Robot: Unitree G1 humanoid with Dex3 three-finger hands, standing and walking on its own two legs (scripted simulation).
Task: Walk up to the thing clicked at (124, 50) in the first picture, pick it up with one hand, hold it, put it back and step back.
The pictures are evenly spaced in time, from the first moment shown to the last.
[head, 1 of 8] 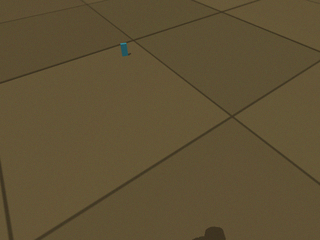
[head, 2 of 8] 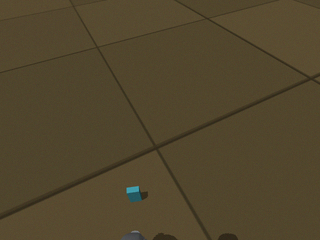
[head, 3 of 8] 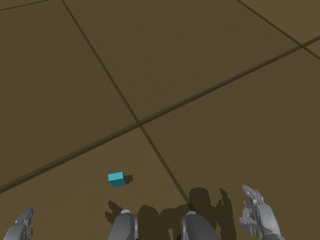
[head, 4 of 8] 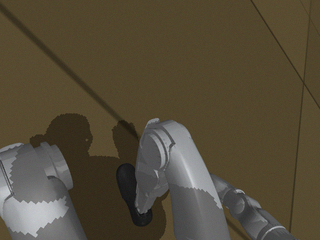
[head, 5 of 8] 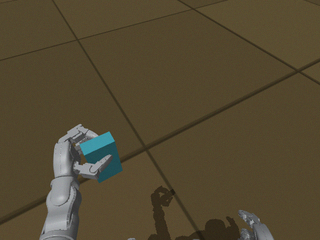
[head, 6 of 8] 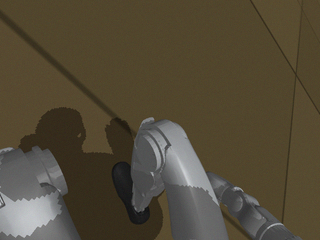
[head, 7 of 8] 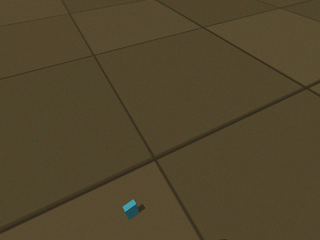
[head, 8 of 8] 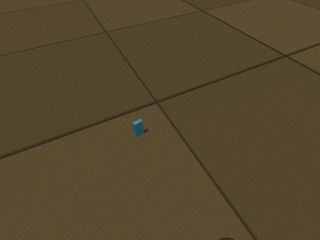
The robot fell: no
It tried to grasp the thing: yes
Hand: left
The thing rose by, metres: 0.69
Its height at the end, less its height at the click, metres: +0.00
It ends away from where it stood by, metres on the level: 0.01
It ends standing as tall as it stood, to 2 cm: yes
